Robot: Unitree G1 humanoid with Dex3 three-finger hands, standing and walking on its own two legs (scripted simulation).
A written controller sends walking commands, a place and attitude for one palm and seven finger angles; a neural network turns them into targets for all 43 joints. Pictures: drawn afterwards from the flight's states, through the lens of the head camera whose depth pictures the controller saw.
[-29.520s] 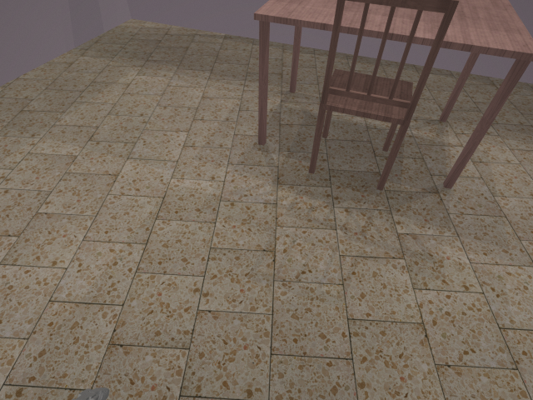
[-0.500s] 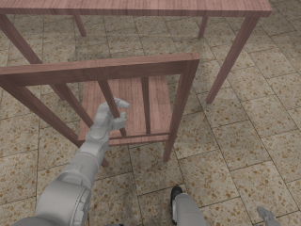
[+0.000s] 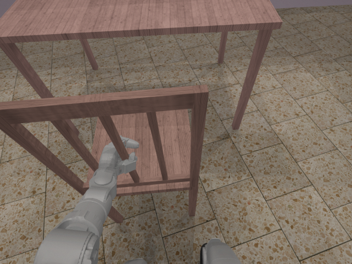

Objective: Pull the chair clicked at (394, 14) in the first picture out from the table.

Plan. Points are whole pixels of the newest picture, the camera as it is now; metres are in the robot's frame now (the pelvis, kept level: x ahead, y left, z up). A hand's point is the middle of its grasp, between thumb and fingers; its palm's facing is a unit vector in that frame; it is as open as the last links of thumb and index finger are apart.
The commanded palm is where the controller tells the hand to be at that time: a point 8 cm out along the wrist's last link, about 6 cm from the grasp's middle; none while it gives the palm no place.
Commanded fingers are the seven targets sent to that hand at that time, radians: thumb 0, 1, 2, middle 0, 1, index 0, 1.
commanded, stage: step backward, pulling the chair out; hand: left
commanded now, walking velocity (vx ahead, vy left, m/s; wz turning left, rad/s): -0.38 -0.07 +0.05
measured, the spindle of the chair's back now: (124, 155) +0.39 +0.14 -0.03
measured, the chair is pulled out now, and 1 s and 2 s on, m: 0.42 0.57 0.59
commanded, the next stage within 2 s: stop walking, hand still on the chair in 0.56 s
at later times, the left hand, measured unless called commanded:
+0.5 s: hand (130, 183) +0.31 +0.12 -0.04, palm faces +0.05 -0.98 -0.19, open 5.0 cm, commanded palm +0.32 +0.17 -0.04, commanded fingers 0.00 0.90 0.90 -0.50 -1.45 -0.50 -1.45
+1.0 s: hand (125, 221) +0.21 +0.12 -0.03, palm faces -0.01 -0.99 -0.14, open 4.9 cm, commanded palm +0.20 +0.17 -0.02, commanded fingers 0.00 0.90 0.90 -0.50 -1.45 -0.50 -1.45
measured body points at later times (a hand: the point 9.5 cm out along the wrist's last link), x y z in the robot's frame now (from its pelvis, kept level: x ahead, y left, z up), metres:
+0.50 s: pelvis -0.06 -0.03 +0.02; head +0.03 -0.05 +0.46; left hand +0.30 +0.17 -0.02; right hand +0.02 -0.26 -0.13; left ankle -0.06 +0.14 -0.70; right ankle -0.05 -0.14 -0.71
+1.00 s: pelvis -0.11 +0.00 +0.02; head -0.07 +0.00 +0.47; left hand +0.21 +0.17 -0.02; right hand +0.00 -0.22 -0.10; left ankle -0.11 +0.15 -0.71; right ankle -0.05 -0.14 -0.71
